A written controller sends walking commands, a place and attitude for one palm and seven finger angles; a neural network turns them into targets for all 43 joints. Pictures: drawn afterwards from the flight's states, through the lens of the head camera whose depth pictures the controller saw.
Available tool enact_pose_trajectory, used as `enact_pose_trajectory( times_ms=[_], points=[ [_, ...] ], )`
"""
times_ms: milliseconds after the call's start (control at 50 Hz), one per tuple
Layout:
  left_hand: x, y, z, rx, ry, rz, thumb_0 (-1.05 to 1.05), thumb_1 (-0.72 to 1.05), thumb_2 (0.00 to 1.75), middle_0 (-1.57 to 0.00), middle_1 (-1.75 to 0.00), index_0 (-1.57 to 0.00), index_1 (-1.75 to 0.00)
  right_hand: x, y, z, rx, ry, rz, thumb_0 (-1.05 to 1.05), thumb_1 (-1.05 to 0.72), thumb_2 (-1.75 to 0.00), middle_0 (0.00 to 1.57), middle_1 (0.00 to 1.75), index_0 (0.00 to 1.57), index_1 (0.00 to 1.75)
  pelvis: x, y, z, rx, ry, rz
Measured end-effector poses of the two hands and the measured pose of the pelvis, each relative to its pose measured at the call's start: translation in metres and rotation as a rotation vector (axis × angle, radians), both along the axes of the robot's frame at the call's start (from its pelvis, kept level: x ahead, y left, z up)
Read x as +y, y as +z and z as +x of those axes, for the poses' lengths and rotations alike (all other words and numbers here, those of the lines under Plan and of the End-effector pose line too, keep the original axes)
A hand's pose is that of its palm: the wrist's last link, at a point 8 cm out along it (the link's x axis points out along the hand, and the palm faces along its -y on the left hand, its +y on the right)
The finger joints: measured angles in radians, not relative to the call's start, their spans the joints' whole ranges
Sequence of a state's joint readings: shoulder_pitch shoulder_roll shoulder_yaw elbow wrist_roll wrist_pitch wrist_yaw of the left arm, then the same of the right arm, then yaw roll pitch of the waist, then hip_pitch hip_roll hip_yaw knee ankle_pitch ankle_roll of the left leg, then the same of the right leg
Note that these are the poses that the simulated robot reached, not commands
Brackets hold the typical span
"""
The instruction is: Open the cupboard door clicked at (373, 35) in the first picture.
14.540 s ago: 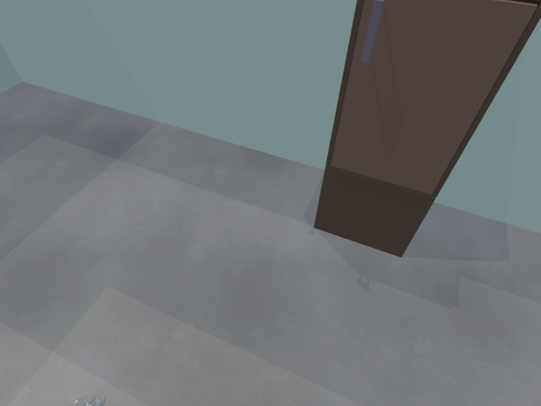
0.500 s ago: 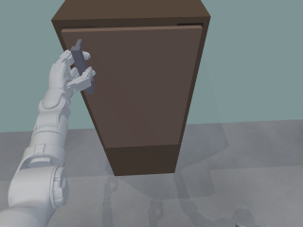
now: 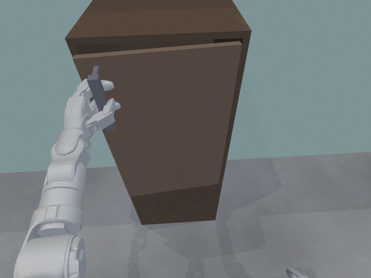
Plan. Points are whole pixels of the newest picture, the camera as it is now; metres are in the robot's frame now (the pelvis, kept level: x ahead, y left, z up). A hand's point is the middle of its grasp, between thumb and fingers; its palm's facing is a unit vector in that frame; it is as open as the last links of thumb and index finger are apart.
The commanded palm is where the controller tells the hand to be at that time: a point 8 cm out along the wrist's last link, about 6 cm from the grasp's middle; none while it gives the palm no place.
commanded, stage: pull the door open along its arc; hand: left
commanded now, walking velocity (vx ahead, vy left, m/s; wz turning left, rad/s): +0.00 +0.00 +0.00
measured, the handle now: (104, 99) +0.47 +0.20 +0.16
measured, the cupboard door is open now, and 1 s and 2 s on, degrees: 5 42 40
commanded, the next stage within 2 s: open thumb and fingers to let go in 0.86 s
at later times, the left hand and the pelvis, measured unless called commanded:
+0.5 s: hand (138, 152) +0.30 +0.09 +0.17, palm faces +0.45 -0.89 +0.05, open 6.3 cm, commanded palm +0.24 +0.12 +0.16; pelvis +0.00 -0.02 +0.00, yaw +4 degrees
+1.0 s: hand (162, 175) +0.25 +0.05 +0.17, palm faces +0.36 -0.93 +0.02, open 6.4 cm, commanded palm +0.21 +0.08 +0.16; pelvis -0.01 -0.03 +0.00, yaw +4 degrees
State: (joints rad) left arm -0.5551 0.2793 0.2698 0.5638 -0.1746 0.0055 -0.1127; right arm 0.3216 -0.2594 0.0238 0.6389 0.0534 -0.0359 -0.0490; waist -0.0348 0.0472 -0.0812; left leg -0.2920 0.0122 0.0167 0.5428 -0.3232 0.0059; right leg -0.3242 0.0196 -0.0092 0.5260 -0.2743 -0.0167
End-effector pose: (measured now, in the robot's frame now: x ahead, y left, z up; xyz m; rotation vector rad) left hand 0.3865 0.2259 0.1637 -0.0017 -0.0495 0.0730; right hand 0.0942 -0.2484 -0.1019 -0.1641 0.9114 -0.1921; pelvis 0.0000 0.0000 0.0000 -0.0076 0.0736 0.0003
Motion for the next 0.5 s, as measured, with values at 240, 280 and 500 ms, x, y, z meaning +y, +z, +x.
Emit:
enact_pose_trajectory(
  times_ms=[240, 280, 500],
  points=[
    [-0.038, -0.002, -0.073, -0.017, 0.133, -0.087, 0.01, 0.69, 0.77, -0.33, -1.34, -0.31, -1.27, 0.023, 0.027, 0.08, -0.204, 0.112, 0.045, 0.01, -0.9, -0.9, 0.2, 0.3, 0.2, 0.29, -0.004, 0.002, 0.004, -0.06, 0.002, 0.006],
    [-0.049, -0.001, -0.085, -0.006, 0.194, -0.098, 0.01, 0.69, 0.77, -0.33, -1.33, -0.32, -1.27, 0.031, 0.032, 0.095, -0.23, 0.147, 0.055, 0.01, -0.9, -0.9, 0.2, 0.3, 0.2, 0.29, -0.005, 0.003, 0.004, -0.07, 0.009, 0.007],
    [-0.095, 0.005, -0.13, 0.036, 0.398, -0.063, 0.02, 0.69, 0.79, -0.32, -1.29, -0.31, -1.3, 0.064, 0.047, 0.138, -0.252, 0.308, 0.097, 0.01, -0.9, -0.9, 0.2, 0.3, 0.2, 0.3, -0.017, 0.002, 0.002, -0.114, 0.062, 0.007]
  ],
)
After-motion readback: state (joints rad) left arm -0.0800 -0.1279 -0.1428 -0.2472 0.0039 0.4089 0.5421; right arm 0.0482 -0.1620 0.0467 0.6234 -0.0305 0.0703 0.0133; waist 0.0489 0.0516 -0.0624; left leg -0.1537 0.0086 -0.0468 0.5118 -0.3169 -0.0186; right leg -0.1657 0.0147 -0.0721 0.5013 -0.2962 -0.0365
